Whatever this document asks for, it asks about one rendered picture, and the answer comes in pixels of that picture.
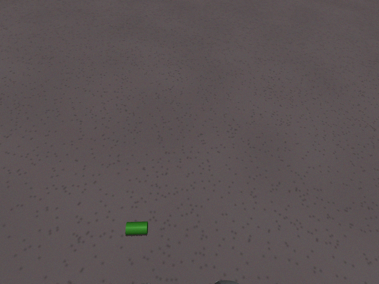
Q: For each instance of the can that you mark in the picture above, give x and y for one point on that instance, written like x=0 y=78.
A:
x=133 y=228

